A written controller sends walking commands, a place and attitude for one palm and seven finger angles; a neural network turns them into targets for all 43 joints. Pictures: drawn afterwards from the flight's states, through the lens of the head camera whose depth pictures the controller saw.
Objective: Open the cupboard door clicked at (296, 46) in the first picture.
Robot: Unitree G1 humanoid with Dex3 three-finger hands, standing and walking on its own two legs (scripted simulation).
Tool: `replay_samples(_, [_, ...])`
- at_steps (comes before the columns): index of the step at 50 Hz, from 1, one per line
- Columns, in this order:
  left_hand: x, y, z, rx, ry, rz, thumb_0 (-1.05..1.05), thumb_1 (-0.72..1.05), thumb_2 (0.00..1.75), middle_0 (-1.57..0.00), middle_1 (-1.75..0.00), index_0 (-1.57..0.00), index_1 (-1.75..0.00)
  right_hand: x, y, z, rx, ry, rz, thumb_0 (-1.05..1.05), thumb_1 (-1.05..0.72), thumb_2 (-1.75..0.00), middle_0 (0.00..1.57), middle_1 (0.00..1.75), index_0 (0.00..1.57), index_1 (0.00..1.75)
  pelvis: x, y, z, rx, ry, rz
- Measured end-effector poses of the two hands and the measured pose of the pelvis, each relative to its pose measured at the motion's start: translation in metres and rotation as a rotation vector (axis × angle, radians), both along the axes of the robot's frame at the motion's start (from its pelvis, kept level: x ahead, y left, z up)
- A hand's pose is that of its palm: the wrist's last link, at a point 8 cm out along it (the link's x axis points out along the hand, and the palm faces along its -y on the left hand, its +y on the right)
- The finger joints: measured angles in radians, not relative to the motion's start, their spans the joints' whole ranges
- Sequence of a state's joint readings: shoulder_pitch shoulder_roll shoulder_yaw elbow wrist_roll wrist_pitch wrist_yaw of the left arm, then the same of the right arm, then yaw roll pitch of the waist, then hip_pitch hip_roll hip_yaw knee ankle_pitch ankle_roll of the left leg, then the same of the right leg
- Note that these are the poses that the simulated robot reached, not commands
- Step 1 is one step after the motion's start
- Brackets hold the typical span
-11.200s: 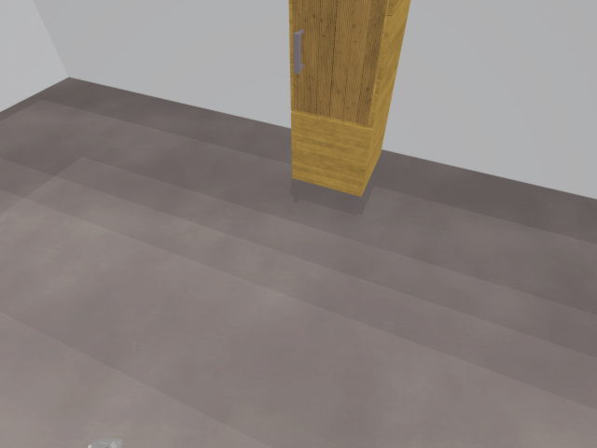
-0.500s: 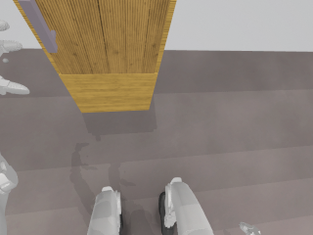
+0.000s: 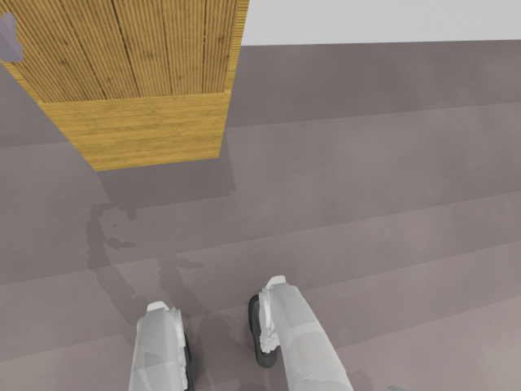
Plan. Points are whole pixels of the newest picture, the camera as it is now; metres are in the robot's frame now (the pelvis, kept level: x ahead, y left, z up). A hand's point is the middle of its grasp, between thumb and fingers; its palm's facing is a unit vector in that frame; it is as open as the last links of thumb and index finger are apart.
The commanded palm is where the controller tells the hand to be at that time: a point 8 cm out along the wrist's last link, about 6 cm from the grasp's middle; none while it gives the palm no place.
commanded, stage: move the hooked fingers beside the handle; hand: left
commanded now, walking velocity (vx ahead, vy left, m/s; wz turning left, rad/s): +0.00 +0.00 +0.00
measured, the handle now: out of the picture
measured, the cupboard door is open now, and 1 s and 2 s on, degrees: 0 0 0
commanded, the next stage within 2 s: slide the fingers in behind the handle in 0.64 s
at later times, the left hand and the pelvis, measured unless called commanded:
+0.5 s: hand out of the picture +0.55 +0.31 +0.07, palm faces +0.06 -1.00 -0.04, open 14.0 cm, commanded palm +0.54 +0.33 +0.07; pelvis +0.01 +0.00 +0.01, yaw +0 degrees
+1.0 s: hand out of the picture +0.54 +0.29 +0.07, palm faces +0.05 -1.00 -0.03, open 14.0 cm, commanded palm +0.53 +0.31 +0.07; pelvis +0.01 +0.00 +0.01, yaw +1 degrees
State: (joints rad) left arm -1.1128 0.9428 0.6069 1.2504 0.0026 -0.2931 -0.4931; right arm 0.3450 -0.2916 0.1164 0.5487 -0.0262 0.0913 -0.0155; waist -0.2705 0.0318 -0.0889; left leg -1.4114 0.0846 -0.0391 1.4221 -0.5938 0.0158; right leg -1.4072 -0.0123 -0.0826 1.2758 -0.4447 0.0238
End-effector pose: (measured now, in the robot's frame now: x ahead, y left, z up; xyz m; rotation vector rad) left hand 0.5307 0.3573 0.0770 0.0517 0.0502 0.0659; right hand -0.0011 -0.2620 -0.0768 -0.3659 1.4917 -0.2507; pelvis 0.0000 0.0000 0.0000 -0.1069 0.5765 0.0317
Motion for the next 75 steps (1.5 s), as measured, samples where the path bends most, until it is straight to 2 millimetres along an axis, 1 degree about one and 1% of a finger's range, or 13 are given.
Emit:
replay_samples(5, [-0.001,0.006,-0.009,-0.006,0.019,0.010,-0.01,-0.50,0.30,-0.30,-1.20,-0.30,-1.20,-0.002,0.004,0.001,0.012,0.026,-0.011,0.00,-0.91,-0.89,0.21,0.30,0.20,0.30,0.002,0.001,0.001,-0.003,0.006,-0.003])
replay_samples(12, [-0.004,0.012,-0.004,-0.006,-0.006,0.014,-0.01,-0.50,0.30,-0.30,-1.20,-0.30,-1.20,0.006,0.006,0.005,0.014,0.034,-0.007,0.00,-0.91,-0.89,0.21,0.30,0.20,0.30,0.008,0.002,0.006,-0.009,0.004,0.004])
replay_samples(17, [-0.005,0.011,-0.004,-0.007,0.018,0.001,-0.01,-0.50,0.30,-0.30,-1.20,-0.30,-1.20,0.019,0.004,0.010,0.007,0.009,0.012,0.00,-0.91,-0.89,0.21,0.30,0.20,0.30,0.011,0.003,0.010,-0.011,-0.001,0.012])
replay_samples(23, [-0.005,0.006,-0.004,-0.020,0.006,0.000,-0.01,-0.50,0.30,-0.30,-1.20,-0.30,-1.20,0.033,0.002,0.013,-0.002,-0.026,0.028,0.00,-0.91,-0.89,0.21,0.30,0.20,0.30,0.014,0.004,0.013,-0.011,-0.011,0.014])
replay_samples(29, [-0.007,0.003,-0.002,-0.013,0.000,0.000,-0.01,-0.50,0.30,-0.30,-1.20,-0.30,-1.20,0.039,0.003,0.014,0.005,-0.046,0.028,0.00,-0.91,-0.89,0.21,0.30,0.20,0.30,0.016,0.004,0.015,-0.007,-0.019,0.010])
replay_samples(41, [-0.013,0.006,0.001,-0.003,-0.008,0.001,-0.01,-0.50,0.30,-0.30,-1.20,-0.30,-1.20,0.031,0.004,0.008,0.023,-0.028,0.021,0.00,-0.91,-0.89,0.21,0.30,0.20,0.30,0.013,0.003,0.014,-0.004,-0.024,0.010])
replay_samples(53, [-0.010,-0.015,-0.004,-0.025,-0.012,-0.012,-0.01,-0.50,0.30,-0.30,-1.20,-0.30,-1.20,0.025,0.000,0.009,0.015,-0.037,0.016,0.00,-0.91,-0.89,0.21,0.30,0.20,0.30,0.009,0.001,0.013,-0.001,-0.029,0.010])
replay_samples(57, [-0.009,-0.019,-0.006,-0.021,0.003,-0.006,-0.01,-0.50,0.30,-0.30,-1.20,-0.30,-1.20,0.024,0.000,0.009,0.015,-0.044,0.013,0.00,-0.91,-0.89,0.21,0.30,0.20,0.30,0.008,0.001,0.013,0.001,-0.032,0.008])
replay_samples(66, [-0.005,-0.027,-0.003,-0.011,-0.012,-0.009,-0.01,-0.50,0.30,-0.30,-1.20,-0.30,-1.20,0.018,0.002,0.007,0.027,-0.025,0.007,0.00,-0.91,-0.89,0.21,0.30,0.20,0.30,0.009,0.000,0.013,0.006,-0.027,0.008])
replay_samples(75, [-0.001,-0.041,-0.009,-0.025,0.008,-0.008,-0.01,-0.50,0.30,-0.30,-1.20,-0.30,-1.20,0.020,0.003,0.007,0.034,-0.030,0.004,0.00,-0.91,-0.89,0.21,0.30,0.20,0.30,0.011,-0.001,0.015,0.009,-0.028,0.008])
